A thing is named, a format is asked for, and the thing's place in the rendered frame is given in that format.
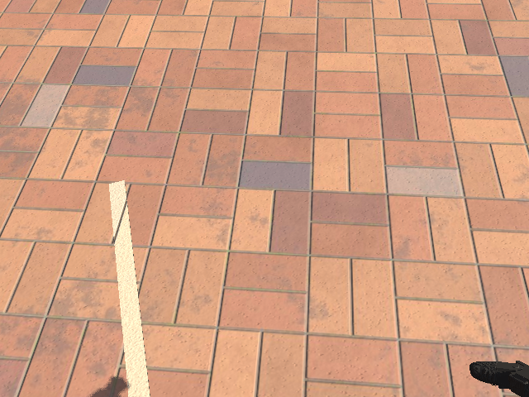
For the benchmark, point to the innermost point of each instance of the right robot hand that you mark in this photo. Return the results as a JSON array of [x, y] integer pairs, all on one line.
[[513, 376]]

